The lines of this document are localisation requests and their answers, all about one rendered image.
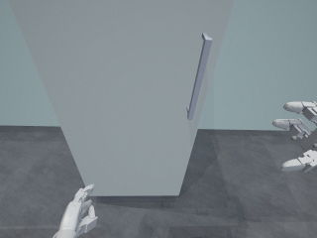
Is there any fridge door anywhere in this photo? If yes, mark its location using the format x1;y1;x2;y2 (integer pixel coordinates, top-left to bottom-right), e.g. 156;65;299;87
8;0;234;196

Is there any right robot hand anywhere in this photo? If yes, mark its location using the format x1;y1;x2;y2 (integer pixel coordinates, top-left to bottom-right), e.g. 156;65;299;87
272;101;317;173

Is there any left robot hand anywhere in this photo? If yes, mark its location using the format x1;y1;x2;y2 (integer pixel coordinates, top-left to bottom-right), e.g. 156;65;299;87
58;184;98;237

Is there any handle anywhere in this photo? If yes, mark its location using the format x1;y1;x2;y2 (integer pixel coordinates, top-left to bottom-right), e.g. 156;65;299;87
186;33;213;120

